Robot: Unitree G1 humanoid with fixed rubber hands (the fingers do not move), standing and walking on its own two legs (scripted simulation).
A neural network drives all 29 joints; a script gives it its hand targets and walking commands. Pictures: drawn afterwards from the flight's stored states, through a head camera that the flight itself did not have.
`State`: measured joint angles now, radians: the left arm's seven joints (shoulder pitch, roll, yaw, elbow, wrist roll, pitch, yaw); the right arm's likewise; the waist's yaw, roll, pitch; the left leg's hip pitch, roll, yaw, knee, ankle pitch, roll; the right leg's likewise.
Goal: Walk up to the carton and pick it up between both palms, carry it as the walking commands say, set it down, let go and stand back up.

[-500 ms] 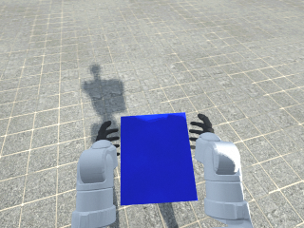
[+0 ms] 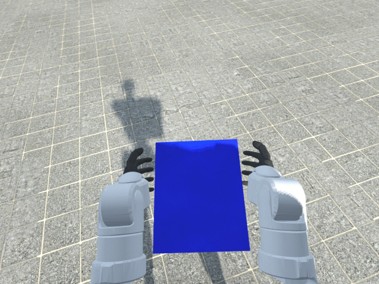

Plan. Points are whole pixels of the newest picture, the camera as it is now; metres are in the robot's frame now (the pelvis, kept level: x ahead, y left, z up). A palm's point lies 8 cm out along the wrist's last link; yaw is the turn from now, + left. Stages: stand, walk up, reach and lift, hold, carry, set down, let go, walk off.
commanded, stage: carry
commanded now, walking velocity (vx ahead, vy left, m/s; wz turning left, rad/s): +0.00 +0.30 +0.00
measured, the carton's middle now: (198, 197) +0.33 -0.02 -0.02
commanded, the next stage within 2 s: none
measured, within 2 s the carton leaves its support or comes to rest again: neither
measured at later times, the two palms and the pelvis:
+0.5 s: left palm (21, 229) +0.25 +0.30 +0.08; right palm (164, 220) +0.25 +0.04 +0.07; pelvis -0.06 +0.18 -0.01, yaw +0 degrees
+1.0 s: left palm out of the picture +0.18 +0.51 +0.07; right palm (35, 261) +0.20 +0.26 +0.07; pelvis -0.12 +0.38 -0.02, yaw -1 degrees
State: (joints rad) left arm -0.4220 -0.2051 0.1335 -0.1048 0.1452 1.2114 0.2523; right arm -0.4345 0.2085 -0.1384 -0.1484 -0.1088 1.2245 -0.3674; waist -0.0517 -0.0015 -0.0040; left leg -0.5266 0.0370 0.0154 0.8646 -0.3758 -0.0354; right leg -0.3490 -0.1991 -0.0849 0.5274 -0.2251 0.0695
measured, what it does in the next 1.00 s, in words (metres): steps to the left: left foot, then right foot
